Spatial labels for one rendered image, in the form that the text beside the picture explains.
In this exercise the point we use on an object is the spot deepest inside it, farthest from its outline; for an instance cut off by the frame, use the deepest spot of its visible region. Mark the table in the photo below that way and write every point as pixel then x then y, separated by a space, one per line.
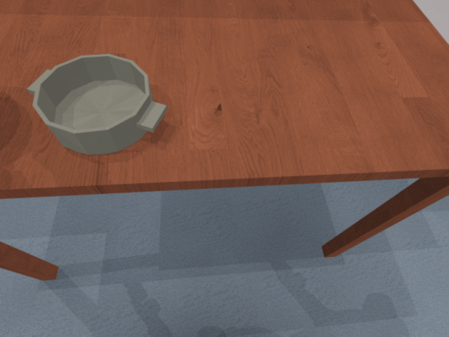
pixel 258 92

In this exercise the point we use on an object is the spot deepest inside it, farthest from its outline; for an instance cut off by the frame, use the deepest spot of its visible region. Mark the pot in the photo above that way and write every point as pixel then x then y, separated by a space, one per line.
pixel 97 104

